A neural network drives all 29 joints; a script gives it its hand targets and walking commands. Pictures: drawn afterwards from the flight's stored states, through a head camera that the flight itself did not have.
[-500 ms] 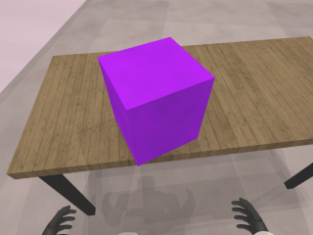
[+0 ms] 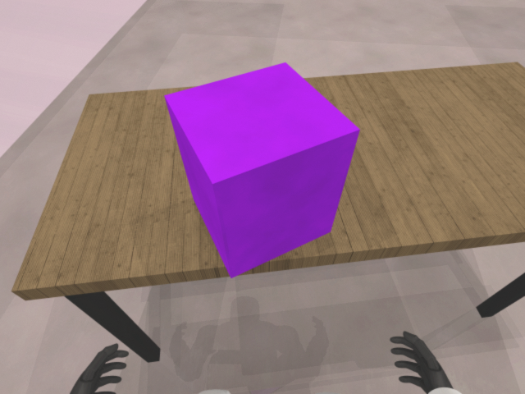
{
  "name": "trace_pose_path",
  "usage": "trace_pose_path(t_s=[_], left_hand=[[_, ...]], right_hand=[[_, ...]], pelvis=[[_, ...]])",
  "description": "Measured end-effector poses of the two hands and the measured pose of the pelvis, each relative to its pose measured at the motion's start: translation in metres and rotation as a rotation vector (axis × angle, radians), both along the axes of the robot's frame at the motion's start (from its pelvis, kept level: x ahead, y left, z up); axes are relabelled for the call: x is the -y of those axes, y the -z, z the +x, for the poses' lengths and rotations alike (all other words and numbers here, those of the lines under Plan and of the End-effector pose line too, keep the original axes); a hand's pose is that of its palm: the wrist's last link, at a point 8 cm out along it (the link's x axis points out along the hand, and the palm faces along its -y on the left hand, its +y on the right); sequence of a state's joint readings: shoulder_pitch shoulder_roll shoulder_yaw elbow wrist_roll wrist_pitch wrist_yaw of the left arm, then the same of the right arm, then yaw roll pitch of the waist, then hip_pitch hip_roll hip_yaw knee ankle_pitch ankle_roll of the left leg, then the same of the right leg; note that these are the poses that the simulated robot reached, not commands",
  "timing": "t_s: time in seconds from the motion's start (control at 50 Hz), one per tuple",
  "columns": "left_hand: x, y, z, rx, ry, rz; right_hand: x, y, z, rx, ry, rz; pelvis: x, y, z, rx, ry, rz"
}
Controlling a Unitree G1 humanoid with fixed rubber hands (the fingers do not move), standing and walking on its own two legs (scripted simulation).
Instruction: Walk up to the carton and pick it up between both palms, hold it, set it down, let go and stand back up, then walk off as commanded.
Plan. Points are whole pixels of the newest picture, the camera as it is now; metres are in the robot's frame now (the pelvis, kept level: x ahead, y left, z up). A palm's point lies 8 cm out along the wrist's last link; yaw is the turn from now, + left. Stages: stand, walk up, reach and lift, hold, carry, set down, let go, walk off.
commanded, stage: stand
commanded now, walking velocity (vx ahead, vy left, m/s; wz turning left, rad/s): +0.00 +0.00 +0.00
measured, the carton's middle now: (257, 172) +0.44 +0.03 +0.08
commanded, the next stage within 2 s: walk up in 0.88 s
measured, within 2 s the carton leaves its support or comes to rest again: neither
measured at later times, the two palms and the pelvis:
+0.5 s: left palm out of the picture +0.13 +0.29 -0.08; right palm (438, 386) +0.15 -0.25 -0.08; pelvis +0.00 +0.00 +0.00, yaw +0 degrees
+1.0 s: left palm out of the picture +0.11 +0.29 -0.08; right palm out of the picture +0.14 -0.25 -0.08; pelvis -0.01 +0.00 +0.00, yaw +0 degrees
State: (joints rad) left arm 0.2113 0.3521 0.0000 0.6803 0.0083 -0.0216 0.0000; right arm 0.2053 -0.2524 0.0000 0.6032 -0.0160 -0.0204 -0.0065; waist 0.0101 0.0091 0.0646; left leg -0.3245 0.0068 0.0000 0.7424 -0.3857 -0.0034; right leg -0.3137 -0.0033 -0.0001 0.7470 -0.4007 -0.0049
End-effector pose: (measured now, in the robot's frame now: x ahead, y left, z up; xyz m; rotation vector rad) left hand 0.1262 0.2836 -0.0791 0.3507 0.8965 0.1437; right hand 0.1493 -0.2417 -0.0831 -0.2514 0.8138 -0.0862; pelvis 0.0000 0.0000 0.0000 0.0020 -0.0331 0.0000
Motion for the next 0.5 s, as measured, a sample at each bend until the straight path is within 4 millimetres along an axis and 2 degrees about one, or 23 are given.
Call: trace_pose_path(t_s=[0.5], left_hand=[[-0.0042,-0.0018,-0.0003,0.0,0.003,0.013]], right_hand=[[0.004,-0.0011,-0.0001,0.001,-0.003,-0.011]], pelvis=[[0.0001,0.0,-0.0001,0.0,0.0,0.0]])
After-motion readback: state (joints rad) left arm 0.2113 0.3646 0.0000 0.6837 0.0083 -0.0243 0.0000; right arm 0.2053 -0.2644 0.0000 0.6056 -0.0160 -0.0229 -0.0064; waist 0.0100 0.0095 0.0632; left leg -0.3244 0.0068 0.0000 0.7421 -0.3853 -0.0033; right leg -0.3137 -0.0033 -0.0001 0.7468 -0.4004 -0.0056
